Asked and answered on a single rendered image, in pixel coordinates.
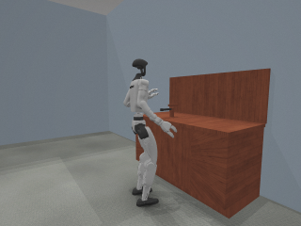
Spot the robot thigh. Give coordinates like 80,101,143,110
137,124,158,170
132,126,150,163

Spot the left robot thigh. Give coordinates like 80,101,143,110
132,126,150,163

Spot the right robot thigh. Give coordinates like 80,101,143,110
137,124,158,170

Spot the robot left upper arm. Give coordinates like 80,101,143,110
123,88,131,107

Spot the robot left hand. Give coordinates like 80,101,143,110
148,89,159,100

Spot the tap lever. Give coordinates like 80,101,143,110
160,108,172,111

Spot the robot right upper arm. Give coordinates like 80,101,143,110
136,79,149,109

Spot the right robot forearm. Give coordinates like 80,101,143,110
139,101,163,126

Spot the robot right hand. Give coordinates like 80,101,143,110
160,121,177,137

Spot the counter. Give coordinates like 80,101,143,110
135,68,271,218

